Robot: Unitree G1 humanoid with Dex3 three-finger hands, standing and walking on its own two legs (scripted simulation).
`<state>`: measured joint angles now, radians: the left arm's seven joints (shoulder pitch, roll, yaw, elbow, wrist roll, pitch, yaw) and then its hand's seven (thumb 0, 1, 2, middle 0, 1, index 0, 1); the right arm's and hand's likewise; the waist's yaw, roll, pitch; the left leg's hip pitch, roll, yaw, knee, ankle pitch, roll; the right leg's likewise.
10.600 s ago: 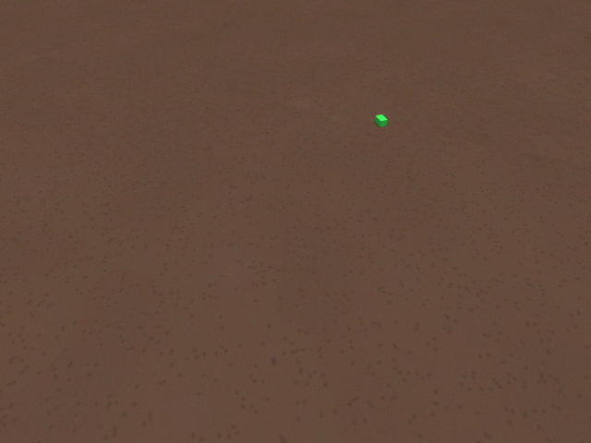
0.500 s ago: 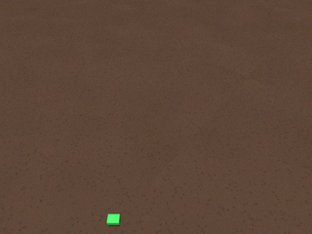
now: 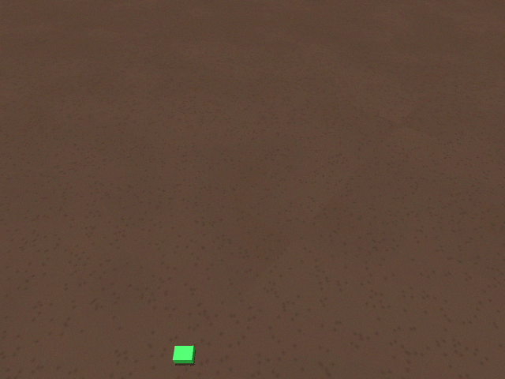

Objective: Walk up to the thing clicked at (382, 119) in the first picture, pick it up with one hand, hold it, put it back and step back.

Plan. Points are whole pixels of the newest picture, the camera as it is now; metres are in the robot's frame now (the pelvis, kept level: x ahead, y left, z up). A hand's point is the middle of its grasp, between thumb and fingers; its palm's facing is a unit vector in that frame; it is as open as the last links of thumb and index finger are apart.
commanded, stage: stand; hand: left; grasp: from above
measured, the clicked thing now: (184, 354) +0.41 +0.26 -0.76
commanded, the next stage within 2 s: rise first in 0.22 s
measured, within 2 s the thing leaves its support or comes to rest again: neither
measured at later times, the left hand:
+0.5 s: hand out of the picture +0.13 +0.25 -0.16, palm faces +0.02 -0.94 -0.33, open 7.9 cm
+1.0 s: hand out of the picture +0.12 +0.27 -0.22, palm faces -0.14 -0.88 -0.45, open 12.4 cm
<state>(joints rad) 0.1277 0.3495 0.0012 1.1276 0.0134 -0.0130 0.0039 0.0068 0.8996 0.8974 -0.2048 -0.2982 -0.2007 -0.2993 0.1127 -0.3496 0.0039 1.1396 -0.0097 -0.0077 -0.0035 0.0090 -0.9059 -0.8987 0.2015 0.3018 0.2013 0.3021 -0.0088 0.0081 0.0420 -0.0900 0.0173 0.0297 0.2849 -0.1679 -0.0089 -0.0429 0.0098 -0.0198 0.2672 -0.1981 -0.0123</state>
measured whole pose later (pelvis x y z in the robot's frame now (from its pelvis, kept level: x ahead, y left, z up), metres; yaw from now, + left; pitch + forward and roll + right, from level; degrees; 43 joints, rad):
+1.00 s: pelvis -0.02 +0.01 -0.08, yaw +0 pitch +16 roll -2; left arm 0.21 0.32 0.13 0.55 0.23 0.17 0.00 0.00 -0.28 0.72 -0.42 -0.75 -0.40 -0.76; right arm 0.20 -0.24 -0.03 0.59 0.02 -0.10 -0.03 0.01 -0.95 -0.91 0.20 0.30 0.20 0.30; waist -0.02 0.01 -0.10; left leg -0.86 0.03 0.00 1.07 -0.49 0.01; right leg -0.79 0.00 -0.04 1.04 -0.53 0.00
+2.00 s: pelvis -0.12 +0.01 -0.39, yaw -6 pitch +34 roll -6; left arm -0.61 0.69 0.18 1.05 1.02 -0.36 0.15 0.00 -0.19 0.72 -0.42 -0.70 -0.42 -0.71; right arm 0.12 -0.28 -0.04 0.76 -0.05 -0.08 0.08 0.01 -0.92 -0.90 0.20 0.30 0.20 0.30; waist -0.06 0.00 -0.10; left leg -2.15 0.06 -0.08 2.19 -0.63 0.02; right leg -2.05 0.02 -0.11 2.15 -0.69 -0.02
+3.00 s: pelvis -0.11 +0.02 -0.46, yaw -10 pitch +33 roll -9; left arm -0.86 0.87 0.19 1.41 1.34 -0.38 0.42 0.00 -0.09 0.63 -0.45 -0.63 -0.46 -0.62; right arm 0.08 -0.26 0.05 0.77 -0.18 -0.01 0.13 0.01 -0.91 -0.90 0.20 0.30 0.20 0.30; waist -0.18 -0.05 -0.02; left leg -2.36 0.07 -0.14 2.45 -0.68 0.04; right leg -2.24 0.04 -0.16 2.37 -0.72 -0.01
